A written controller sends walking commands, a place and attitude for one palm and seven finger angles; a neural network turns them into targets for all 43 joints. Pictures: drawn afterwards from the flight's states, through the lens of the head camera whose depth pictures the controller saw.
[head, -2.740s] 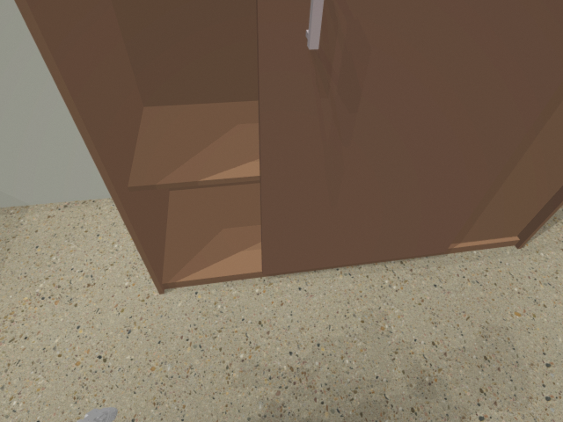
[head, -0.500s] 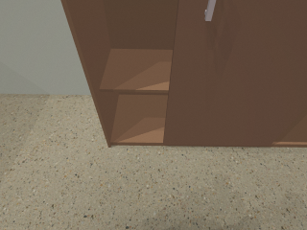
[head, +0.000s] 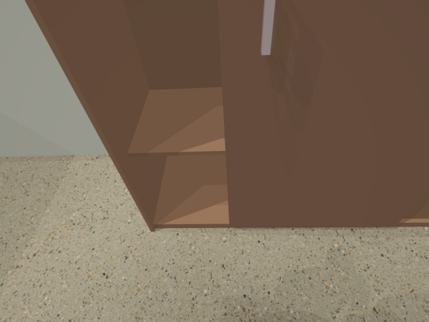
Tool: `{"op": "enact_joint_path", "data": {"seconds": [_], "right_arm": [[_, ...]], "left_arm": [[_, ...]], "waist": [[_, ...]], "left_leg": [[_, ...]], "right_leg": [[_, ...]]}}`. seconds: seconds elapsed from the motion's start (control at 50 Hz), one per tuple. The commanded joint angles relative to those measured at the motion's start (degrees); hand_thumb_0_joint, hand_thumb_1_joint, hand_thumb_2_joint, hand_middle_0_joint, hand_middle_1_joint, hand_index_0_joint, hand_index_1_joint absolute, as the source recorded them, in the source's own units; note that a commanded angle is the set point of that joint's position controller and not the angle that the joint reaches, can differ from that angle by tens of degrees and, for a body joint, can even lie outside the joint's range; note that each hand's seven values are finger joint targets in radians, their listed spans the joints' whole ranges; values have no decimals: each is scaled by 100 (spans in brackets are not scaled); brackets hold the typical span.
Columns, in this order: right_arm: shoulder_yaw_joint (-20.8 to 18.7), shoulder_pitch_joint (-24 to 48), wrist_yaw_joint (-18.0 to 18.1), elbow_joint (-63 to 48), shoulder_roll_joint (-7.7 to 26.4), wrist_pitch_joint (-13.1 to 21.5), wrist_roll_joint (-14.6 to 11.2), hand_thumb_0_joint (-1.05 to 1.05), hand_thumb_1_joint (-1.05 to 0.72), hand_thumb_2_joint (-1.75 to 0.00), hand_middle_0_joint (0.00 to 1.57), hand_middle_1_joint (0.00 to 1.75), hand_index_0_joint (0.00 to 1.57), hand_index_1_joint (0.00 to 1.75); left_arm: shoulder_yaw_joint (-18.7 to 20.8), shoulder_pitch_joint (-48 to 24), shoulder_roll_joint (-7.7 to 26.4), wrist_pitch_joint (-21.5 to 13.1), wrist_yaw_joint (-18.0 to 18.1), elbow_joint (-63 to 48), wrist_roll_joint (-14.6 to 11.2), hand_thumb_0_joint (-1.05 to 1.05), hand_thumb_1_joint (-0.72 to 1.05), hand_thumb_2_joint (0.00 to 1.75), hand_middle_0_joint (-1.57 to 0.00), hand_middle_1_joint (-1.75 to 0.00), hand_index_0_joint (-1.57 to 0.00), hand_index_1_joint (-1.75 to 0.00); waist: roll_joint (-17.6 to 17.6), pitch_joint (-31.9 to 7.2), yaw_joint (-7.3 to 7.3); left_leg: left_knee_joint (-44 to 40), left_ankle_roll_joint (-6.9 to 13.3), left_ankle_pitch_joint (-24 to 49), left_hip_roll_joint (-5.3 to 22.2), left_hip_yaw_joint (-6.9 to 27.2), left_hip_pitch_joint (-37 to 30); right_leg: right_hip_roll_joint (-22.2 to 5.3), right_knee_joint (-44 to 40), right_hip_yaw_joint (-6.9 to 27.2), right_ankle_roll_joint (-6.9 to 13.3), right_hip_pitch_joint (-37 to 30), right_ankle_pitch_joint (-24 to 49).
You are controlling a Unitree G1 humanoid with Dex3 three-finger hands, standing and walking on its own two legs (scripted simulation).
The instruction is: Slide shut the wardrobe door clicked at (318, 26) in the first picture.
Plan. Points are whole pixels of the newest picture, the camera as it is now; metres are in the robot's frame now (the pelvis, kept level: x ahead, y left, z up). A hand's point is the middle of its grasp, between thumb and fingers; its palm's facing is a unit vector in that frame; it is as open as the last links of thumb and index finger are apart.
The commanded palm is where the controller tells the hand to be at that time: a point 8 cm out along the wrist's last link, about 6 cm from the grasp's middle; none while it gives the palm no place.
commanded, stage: take the last steps up to it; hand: right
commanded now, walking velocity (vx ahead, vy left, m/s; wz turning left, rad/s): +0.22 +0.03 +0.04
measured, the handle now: (267, 10) +0.64 -0.10 +0.28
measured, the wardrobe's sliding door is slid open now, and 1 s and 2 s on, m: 0.39 0.39 0.39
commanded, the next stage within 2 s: come to a stop and stand still in 0.22 s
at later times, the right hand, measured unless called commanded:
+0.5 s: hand (291, 272) +0.27 -0.15 -0.17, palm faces -0.07 +0.99 -0.15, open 7.4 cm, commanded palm none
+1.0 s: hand out of the picture +0.16 -0.27 -0.18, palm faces +0.05 +0.98 -0.18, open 7.4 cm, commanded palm none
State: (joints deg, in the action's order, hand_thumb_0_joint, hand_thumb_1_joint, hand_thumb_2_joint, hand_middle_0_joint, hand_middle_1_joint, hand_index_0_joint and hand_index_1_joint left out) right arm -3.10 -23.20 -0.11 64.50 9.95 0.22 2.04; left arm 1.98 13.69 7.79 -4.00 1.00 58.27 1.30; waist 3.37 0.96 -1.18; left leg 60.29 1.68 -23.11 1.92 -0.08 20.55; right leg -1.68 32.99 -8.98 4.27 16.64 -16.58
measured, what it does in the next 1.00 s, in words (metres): walks ahead: left foot, then right foot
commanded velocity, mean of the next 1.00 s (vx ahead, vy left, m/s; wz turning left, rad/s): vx -0.03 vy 0.06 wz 0.01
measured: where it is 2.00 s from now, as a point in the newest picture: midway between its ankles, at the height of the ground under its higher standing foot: outside the picture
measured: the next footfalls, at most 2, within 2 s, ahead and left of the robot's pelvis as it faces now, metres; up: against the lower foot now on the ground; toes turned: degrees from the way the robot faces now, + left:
left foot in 0.46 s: +0.25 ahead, +0.11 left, +0.00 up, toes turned +7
right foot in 0.80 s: +0.20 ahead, -0.15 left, +0.00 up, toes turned -3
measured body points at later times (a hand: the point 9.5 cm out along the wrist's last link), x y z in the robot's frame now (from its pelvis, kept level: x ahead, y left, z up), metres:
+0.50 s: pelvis +0.15 -0.01 -0.01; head +0.19 -0.01 +0.44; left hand +0.01 +0.15 -0.15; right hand +0.27 -0.21 -0.16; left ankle +0.21 +0.10 -0.73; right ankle +0.03 -0.07 -0.72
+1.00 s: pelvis +0.15 -0.07 +0.01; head +0.17 -0.11 +0.46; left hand +0.22 +0.17 -0.11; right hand +0.16 -0.32 -0.16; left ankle +0.11 +0.09 -0.65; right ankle +0.16 -0.15 -0.73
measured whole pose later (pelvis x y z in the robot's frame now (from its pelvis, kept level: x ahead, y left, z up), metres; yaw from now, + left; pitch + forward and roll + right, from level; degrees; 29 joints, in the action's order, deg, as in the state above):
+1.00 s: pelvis +0.15 -0.07 +0.01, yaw +1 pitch +1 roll +2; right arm -4.4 -16.1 0.4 59.6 14.3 -3.3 1.9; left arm 0.7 11.7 7.9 -0.7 2.7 57.2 1.6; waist 3.7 0.5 -1.1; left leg 59.1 -2.3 -17.8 -0.4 2.2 25.6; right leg -1.2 25.1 -3.8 2.8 13.5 -13.1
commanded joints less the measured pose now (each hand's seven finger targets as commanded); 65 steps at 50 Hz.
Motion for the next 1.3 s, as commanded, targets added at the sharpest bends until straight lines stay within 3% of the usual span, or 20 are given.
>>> {"op": "enact_joint_path", "data": {"seconds": [0.0, 0.08, 0.34, 0.4, 0.42, 0.44, 0.46, 0.48, 0.5, 0.54, 0.72, 0.74, 0.78, 0.8, 0.84, 0.86, 1.04, 1.2, 1.24, 1.28], "right_arm": [[-53, 34, -52, -382, 49, 149, 12, 0, -90, -90, 20, 30, 20, 30], [-45, 297, -42, -435, 51, 62, -14, 0, -90, -90, 20, 30, 20, 30], [61, 1864, 39, -802, -34, 41, -67, 0, -90, -90, 20, 30, 20, 30], [45, 1032, 165, -567, 110, 71, -70, 0, -90, -90, 20, 30, 20, 30], [-8, 567, 213, -427, 343, 119, -66, 0, -90, -90, 20, 30, 20, 30], [-87, 163, 301, -373, 740, 163, -55, 0, -90, -90, 20, 30, 20, 30], [-128, -33, 323, -287, 922, 177, -96, 0, -90, -90, 20, 30, 20, 30], [-149, 20, 330, -367, 1017, 207, -95, 0, -90, -90, 20, 30, 20, 30], [-134, 321, 359, -505, 910, 163, -79, 0, -90, -90, 20, 30, 20, 30], [-120, 962, 404, -697, 679, 48, -77, 0, -90, -90, 20, 30, 20, 30], [-227, 1399, 261, -1135, 836, -154, -20, 0, -90, -90, 20, 30, 20, 30], [-207, 1377, 239, -1113, 753, -187, -46, 0, -90, -90, 20, 30, 20, 30], [-79, 1121, 187, -1288, 193, -273, -123, 0, -90, -90, 20, 30, 20, 30], [-131, 1225, 199, -1264, 439, -352, -42, 0, -90, -90, 20, 30, 20, 30], [-212, 827, 91, -960, 616, -293, -21, 0, -90, -90, 20, 30, 20, 30], [-211, 563, 54, -811, 597, -274, -24, 0, -90, -90, 20, 30, 20, 30], [-97, 587, 63, -631, 557, -280, -71, 0, -90, -90, 20, 30, 20, 30], [54, 388, 116, -369, 243, -226, -124, 0, -90, -90, 20, 30, 20, 30], [68, 147, 148, -200, 289, -153, -125, 0, -90, -90, 20, 30, 20, 30], [90, 189, 205, -145, 556, -33, -110, 0, -90, -90, 20, 30, 20, 30]], "left_arm": [[68, 928, 521, -132, 100, 195, -29, 0, 90, 90, -20, -30, -20, -30], [47, 1198, 548, -170, 145, 404, -47, 0, 90, 90, -20, -30, -20, -30], [-20, 2009, 342, 27, 229, 978, 50, 0, 90, 90, -20, -30, -20, -30], [-10, 1830, 449, 96, 289, 977, -54, 0, 90, 90, -20, -30, -20, -30], [19, 1828, 459, 113, 276, 928, -107, 0, 90, 90, -20, -30, -20, -30], [61, 1901, 304, 148, 251, 807, -158, 0, 90, 90, -20, -30, -20, -30], [113, 1943, 163, 199, 230, 746, -206, 0, 90, 90, -20, -30, -20, -30], [134, 1691, 157, 266, 212, 677, -221, 0, 90, 90, -20, -30, -20, -30], [168, 1355, 159, 337, 199, 552, -174, 0, 90, 90, -20, -30, -20, -30], [187, 1070, 43, 499, 191, 486, -146, 0, 90, 90, -20, -30, -20, -30], [200, 1122, 204, 521, 66, 111, -73, 0, 90, 90, -20, -30, -20, -30], [191, 1235, 267, 477, 44, 133, -71, 0, 90, 90, -20, -30, -20, -30], [292, 820, 1203, 370, 47, -245, 54, 0, 90, 90, -20, -30, -20, -30], [316, 511, 1395, 365, 135, -346, 85, 0, 90, 90, -20, -30, -20, -30], [170, -196, 1118, 325, 193, -459, 87, 0, 90, 90, -20, -30, -20, -30], [141, -330, 1092, 292, 196, -480, 73, 0, 90, 90, -20, -30, -20, -30], [180, 740, 1076, 268, 333, 56, -11, 0, 90, 90, -20, -30, -20, -30], [211, 463, 1128, 362, 204, 307, 7, 0, 90, 90, -20, -30, -20, -30], [193, 504, 999, 364, 168, 400, -44, 0, 90, 90, -20, -30, -20, -30], [89, 568, 545, 354, 113, 447, -119, 0, 90, 90, -20, -30, -20, -30]], "waist": [[-773, 339, 99], [-761, 280, 58], [-784, 742, 417], [-844, 205, -6], [-738, -216, -153], [-100, -619, -190], [36, -899, -138], [574, -1347, -181], [555, -1144, -196], [-155, -408, 79], [726, -547, 411], [508, -541, 490], [-2221, 133, 403], [-1956, 315, 430], [-920, 439, 11], [-976, 322, -51], [-1104, -199, 354], [-1322, -206, 220], [-1011, -203, 82], [-140, -88, 130]], "left_leg": [[570, -126, 817, 422, 18, 1340], [59, -242, 1052, 400, -118, 1496], [-2056, 7, 907, 119, -543, 838], [-3212, 16, 1797, -120, -652, -571], [-3401, 87, 3319, 123, -473, -1468], [-2983, 452, 6289, 1101, 492, -2466], [-2936, 1180, 8392, 2157, 944, -2906], [-3111, 1537, 8383, 2414, 1223, -2715], [-3284, 1506, 7603, 2273, 1199, -2162], [-3642, 1284, 6076, 1953, 681, -1170], [-3456, 597, 2679, 1150, 189, -227], [-3194, 361, 1637, 955, 108, 136], [-1349, -233, -842, -200, -412, 915], [-454, -191, -773, -115, 290, 755], [180, -218, 76, -94, 521, 800], [249, -294, 356, -77, 493, 890], [-639, -497, 40, -22, 251, 863], [-2617, -269, 49, -38, -149, -488], [-3697, -239, 1022, -36, -242, -1298], [-4383, -5, 1101, 769, 628, -1556]], "right_leg": [[-1500, -2279, 1536, 417, -764, 1021], [-1392, -2113, 1048, 443, -1295, 2869], [-1346, -1451, 788, 330, -1582, 4767], [-1107, -450, 679, -83, -1573, 5848], [-972, 92, 660, -265, -1208, 5351], [-569, 1066, 504, -430, -211, 3408], [97, 2049, 340, -629, 433, -719], [104, 2872, 678, -521, 374, -2070], [27, 3192, 980, -488, 485, -1989], [-103, 3285, 1058, -515, 625, -1624], [39, 371, 485, -600, -420, -97], [-37, -363, 560, -561, -925, 475], [-2007, -2150, 3160, 117, 125, 261], [-2267, -2463, 3484, 285, 720, -47], [-1696, -2310, 2747, 273, 621, -517], [-1496, -2246, 2260, 188, 251, -242], [-1558, -1506, 1612, 355, -1833, 3859], [-1296, -1658, 1740, 359, -937, 1841], [-1073, -1448, 1667, 145, -384, 1181], [-461, -965, 1057, -330, 139, 197]]}}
